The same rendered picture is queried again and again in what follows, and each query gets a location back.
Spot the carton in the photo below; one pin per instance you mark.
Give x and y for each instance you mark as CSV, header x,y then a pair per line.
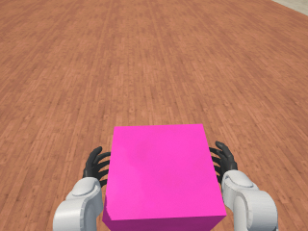
x,y
162,178

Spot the robot left hand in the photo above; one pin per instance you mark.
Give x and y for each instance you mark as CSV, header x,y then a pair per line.
x,y
92,167

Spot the right robot forearm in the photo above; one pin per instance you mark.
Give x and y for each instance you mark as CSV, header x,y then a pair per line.
x,y
253,210

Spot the left robot forearm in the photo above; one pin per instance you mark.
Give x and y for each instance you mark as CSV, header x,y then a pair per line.
x,y
81,207

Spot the robot right hand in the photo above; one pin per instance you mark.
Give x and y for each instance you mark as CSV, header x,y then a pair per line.
x,y
225,160

